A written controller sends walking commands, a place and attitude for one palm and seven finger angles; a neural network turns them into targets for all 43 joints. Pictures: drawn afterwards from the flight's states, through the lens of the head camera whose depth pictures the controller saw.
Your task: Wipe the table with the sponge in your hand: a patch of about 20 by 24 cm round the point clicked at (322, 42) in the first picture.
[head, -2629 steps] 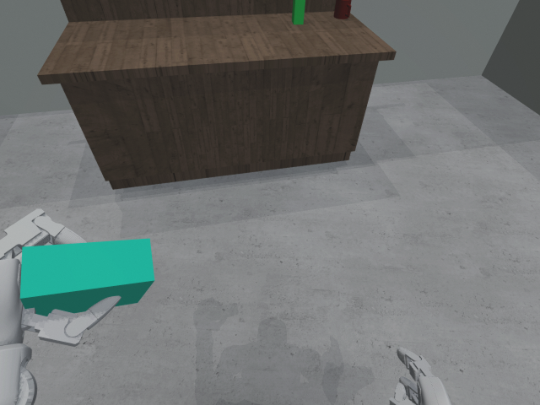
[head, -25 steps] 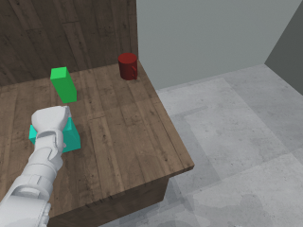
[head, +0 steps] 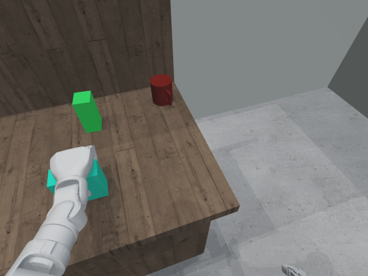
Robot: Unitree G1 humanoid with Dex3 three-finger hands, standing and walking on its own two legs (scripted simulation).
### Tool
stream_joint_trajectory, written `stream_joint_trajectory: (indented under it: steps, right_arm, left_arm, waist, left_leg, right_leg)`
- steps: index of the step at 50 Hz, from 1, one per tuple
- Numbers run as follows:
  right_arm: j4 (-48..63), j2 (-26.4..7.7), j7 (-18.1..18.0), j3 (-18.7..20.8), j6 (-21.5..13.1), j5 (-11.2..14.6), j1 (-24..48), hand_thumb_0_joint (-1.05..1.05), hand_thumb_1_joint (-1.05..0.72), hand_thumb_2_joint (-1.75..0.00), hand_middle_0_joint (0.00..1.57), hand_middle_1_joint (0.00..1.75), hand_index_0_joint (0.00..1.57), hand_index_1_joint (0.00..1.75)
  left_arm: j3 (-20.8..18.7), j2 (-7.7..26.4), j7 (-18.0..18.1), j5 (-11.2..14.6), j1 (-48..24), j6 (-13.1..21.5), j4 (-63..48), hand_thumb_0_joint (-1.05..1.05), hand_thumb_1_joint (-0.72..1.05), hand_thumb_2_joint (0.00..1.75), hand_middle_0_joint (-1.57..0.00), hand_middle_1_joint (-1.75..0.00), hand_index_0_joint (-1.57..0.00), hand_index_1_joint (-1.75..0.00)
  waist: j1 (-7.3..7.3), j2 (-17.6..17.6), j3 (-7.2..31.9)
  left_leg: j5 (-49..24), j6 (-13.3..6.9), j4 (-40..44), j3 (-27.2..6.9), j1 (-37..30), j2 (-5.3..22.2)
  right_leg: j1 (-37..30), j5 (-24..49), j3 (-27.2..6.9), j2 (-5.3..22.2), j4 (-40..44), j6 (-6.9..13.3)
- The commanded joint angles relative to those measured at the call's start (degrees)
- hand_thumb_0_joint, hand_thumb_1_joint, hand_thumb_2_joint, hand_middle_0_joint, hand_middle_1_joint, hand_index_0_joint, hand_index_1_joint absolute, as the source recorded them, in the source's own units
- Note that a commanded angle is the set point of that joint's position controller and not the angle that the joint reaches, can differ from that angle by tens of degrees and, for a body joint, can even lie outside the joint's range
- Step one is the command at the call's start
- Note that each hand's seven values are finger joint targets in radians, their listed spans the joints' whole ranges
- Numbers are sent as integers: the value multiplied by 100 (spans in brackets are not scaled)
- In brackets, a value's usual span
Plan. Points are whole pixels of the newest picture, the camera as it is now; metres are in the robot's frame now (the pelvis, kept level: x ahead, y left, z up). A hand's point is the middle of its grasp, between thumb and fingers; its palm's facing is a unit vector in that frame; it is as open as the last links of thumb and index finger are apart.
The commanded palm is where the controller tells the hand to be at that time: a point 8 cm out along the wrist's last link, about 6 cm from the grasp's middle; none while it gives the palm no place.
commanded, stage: wipe back along the first lane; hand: left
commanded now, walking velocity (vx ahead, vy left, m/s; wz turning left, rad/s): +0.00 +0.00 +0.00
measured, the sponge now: (83, 186) +0.33 +0.29 -0.04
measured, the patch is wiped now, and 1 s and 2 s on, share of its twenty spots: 1.00 1.00 1.00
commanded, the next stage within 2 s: lift the sponge slowly off the table in 0.78 s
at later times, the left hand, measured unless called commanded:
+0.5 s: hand (81, 195) +0.29 +0.26 +0.01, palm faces -0.05 -0.06 -1.00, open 9.1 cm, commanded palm +0.24 +0.25 +0.04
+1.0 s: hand (79, 214) +0.24 +0.25 +0.01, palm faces -0.04 -0.08 -1.00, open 9.1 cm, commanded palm +0.21 +0.24 +0.04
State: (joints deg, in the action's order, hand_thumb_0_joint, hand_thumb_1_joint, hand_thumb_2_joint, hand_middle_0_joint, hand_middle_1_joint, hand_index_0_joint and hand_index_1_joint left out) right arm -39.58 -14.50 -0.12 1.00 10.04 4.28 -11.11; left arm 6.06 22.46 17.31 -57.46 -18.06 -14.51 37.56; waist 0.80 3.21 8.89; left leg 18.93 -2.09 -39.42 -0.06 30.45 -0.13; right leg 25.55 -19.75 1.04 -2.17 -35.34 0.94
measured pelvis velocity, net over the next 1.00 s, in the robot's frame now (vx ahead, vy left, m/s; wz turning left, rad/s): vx -0.01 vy -0.01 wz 0.00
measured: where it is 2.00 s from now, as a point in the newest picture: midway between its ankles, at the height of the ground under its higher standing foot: outside the picture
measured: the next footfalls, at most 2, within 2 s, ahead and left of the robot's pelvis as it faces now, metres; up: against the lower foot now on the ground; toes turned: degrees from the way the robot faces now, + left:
none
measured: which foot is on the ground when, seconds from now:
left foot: down 0.00-1.00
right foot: down 0.00-1.00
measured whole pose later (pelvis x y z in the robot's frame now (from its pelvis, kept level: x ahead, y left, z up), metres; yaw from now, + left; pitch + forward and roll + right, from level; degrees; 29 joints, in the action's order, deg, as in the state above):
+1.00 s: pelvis -0.01 -0.01 +0.00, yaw +0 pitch +4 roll -1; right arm -37.8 -14.3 -1.0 0.5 6.9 3.8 -6.2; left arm 8.2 19.1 16.4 -57.0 3.4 -17.5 15.3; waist 4.0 3.9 6.9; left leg 18.0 -1.1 -37.0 0.0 23.4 0.0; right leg 19.6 -19.8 0.8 -2.4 -34.9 2.0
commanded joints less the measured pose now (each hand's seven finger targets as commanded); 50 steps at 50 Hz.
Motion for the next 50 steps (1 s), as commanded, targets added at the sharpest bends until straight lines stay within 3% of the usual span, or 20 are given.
stream_joint_trajectory:
  steps: [1, 7, 11, 13, 16, 20, 21, 23, 26, 27, 30, 36, 38, 39, 41, 43, 45, 46, 47, 50]
  right_arm:
    - [889, -761, 8, 247, -274, 42, 680, 0, -90, -90, 20, 30, 20, 30]
    - [900, -772, -47, 209, -294, 33, 782, 0, -90, -90, 20, 30, 20, 30]
    - [973, -750, -35, 198, -353, 31, 866, 0, -90, -90, 20, 30, 20, 30]
    - [1021, -718, -32, 187, -378, 24, 902, 0, -90, -90, 20, 30, 20, 30]
    - [1005, -745, -46, 189, -399, 19, 950, 0, -90, -90, 20, 30, 20, 30]
    - [1058, -706, -55, 162, -448, 9, 1025, 0, -90, -90, 20, 30, 20, 30]
    - [1058, -727, -61, 177, -446, 9, 1043, 0, -90, -90, 20, 30, 20, 30]
    - [1082, -696, -71, 163, -464, 3, 1056, 0, -90, -90, 20, 30, 20, 30]
    - [1060, -723, -66, 174, -503, -3, 1088, 0, -90, -90, 20, 30, 20, 30]
    - [1090, -687, -59, 164, -511, -1, 1112, 0, -90, -90, 20, 30, 20, 30]
    - [1127, -660, -39, 167, -551, -7, 1178, 0, -90, -90, 20, 30, 20, 30]
    - [1116, -686, -57, 180, -572, -17, 1268, 0, -90, -90, 20, 30, 20, 30]
    - [1173, -626, -50, 173, -596, -10, 1316, 0, -90, -90, 20, 30, 20, 30]
    - [1140, -643, -39, 175, -605, -10, 1313, 0, -90, -90, 20, 30, 20, 30]
    - [1123, -665, -60, 191, -600, -28, 1319, 0, -90, -90, 20, 30, 20, 30]
    - [1128, -624, -69, 183, -608, -21, 1342, 0, -90, -90, 20, 30, 20, 30]
    - [1111, -628, -85, 185, -607, -26, 1373, 0, -90, -90, 20, 30, 20, 30]
    - [1103, -653, -93, 194, -594, -29, 1379, 0, -90, -90, 20, 30, 20, 30]
    - [1129, -616, -102, 180, -594, -27, 1419, 0, -90, -90, 20, 30, 20, 30]
    - [1108, -611, -138, 167, -601, -30, 1437, 0, -90, -90, 20, 30, 20, 30]
  left_arm:
    - [117, 153, -224, 131, 42, -158, -567, 0, 10, 130, -120, -160, -120, -160]
    - [120, 273, -278, 55, 69, -350, -784, 0, 10, 130, -120, -160, -120, -160]
    - [-23, 345, -317, 72, 588, -315, -1017, 0, 10, 130, -120, -160, -120, -160]
    - [180, 124, -341, 89, 708, -281, -1190, 0, 10, 130, -120, -160, -120, -160]
    - [-121, 415, -323, 96, 859, -290, -1297, 0, 10, 130, -120, -160, -120, -160]
    - [77, 218, -342, 108, 1064, -313, -1526, 0, 10, 130, -120, -160, -120, -160]
    - [-165, 442, -329, 110, 1147, -324, -1563, 0, 10, 130, -120, -160, -120, -160]
    - [65, 211, -350, 113, 1155, -335, -1642, 0, 10, 130, -120, -160, -120, -160]
    - [-151, 402, -346, 121, 1472, -314, -1697, 0, 10, 130, -120, -160, -120, -160]
    - [75, 180, -359, 127, 1484, -292, -1822, 0, 10, 130, -120, -160, -120, -160]
    - [123, 98, -353, 179, 1896, -267, -1989, 0, 10, 130, -120, -160, -120, -160]
    - [-127, 313, -291, 210, 2161, -314, -2232, 0, 10, 130, -120, -160, -120, -160]
    - [128, 29, -297, 238, 2329, -320, -2349, 0, 10, 130, -120, -160, -120, -160]
    - [49, 126, -287, 206, 2392, -319, -2326, 0, 10, 130, -120, -160, -120, -160]
    - [-131, 302, -245, 198, 2323, -312, -2368, 0, 10, 130, -120, -160, -120, -160]
    - [51, 97, -236, 195, 2332, -314, -2366, 0, 10, 130, -120, -160, -120, -160]
    - [89, 99, -223, 155, 2146, -328, -2412, 0, 10, 130, -120, -160, -120, -160]
    - [-126, 339, -203, 133, 2017, -337, -2523, 0, 10, 130, -120, -160, -120, -160]
    - [70, 191, -214, 111, 1875, -348, -2606, 0, 10, 130, -120, -160, -120, -160]
    - [48, 213, -245, 128, 1728, -379, -2519, 0, 10, 130, -120, -160, -120, -160]
  waist:
    - [61, -484, 758]
    - [60, -547, 583]
    - [172, -491, 674]
    - [129, -552, 639]
    - [185, -518, 623]
    - [169, -565, 511]
    - [234, -518, 524]
    - [190, -599, 451]
    - [279, -605, 559]
    - [240, -564, 530]
    - [271, -604, 453]
    - [330, -661, 310]
    - [338, -661, 236]
    - [362, -685, 277]
    - [351, -673, 253]
    - [334, -671, 173]
    - [325, -640, 210]
    - [358, -480, 284]
    - [345, -445, 313]
    - [311, -545, 152]
  left_leg:
    - [-1771, -33, 474, -226, -1031, -29]
    - [-1594, -42, 510, -217, -1130, -76]
    - [-1808, -30, 485, -200, -1162, -98]
    - [-1796, -45, 454, -169, -1176, -113]
    - [-1798, -36, 471, -156, -1150, -123]
    - [-1711, -53, 486, -107, -1143, -146]
    - [-1685, -42, 525, -149, -1121, -148]
    - [-1617, -59, 523, -111, -1131, -154]
    - [-1677, -45, 538, -135, -1132, -165]
    - [-1677, -57, 515, -109, -1163, -177]
    - [-1649, -62, 520, -75, -1140, -172]
    - [-1445, -51, 613, -127, -1096, -159]
    - [-1362, -66, 621, -96, -1106, -155]
    - [-1412, -59, 600, -116, -1127, -159]
    - [-1335, -54, 622, -134, -1088, -154]
    - [-1266, -61, 621, -100, -1095, -156]
    - [-1200, -65, 634, -93, -1140, -160]
    - [-1215, -55, 673, -152, -1179, -160]
    - [-1191, -76, 661, -136, -1235, -176]
    - [-1084, -85, 703, -135, -1225, -165]
  right_leg:
    - [-311, 1875, 115, -118, 378, 314]
    - [-327, 1727, 97, -118, 426, 310]
    - [-533, 2088, 33, -109, 394, 332]
    - [-522, 2168, 27, -98, 405, 306]
    - [-643, 2315, -56, -91, 417, 321]
    - [-657, 2336, -58, -69, 454, 292]
    - [-703, 2250, -97, -80, 470, 314]
    - [-678, 2207, -57, -73, 475, 292]
    - [-805, 2354, -142, -76, 474, 315]
    - [-773, 2389, -115, -61, 475, 295]
    - [-810, 2449, -146, -47, 488, 288]
    - [-788, 2135, -215, -67, 556, 300]
    - [-757, 2001, -159, -60, 563, 283]
    - [-751, 2058, -171, -61, 557, 290]
    - [-754, 2004, -235, -75, 559, 304]
    - [-677, 1867, -171, -68, 567, 283]
    - [-637, 1744, -210, -67, 610, 284]
    - [-673, 1678, -259, -92, 598, 325]
    - [-662, 1619, -200, -72, 600, 300]
    - [-623, 1438, -194, -79, 663, 293]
